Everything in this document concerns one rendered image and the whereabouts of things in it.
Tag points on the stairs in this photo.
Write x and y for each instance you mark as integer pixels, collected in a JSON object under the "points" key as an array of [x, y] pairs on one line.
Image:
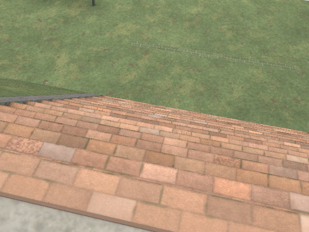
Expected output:
{"points": [[236, 159]]}

